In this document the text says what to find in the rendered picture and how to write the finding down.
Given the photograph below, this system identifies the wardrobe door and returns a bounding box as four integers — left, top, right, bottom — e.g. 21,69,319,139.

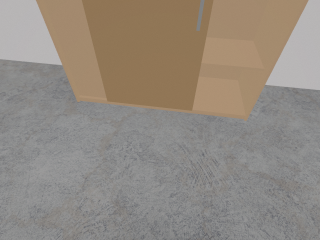
82,0,214,111
44,0,107,98

